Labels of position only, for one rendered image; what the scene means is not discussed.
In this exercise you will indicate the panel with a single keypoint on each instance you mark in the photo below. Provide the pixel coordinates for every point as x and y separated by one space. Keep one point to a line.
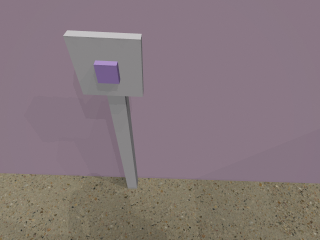
86 47

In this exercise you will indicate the button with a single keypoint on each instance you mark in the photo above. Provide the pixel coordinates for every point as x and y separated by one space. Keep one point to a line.
107 72

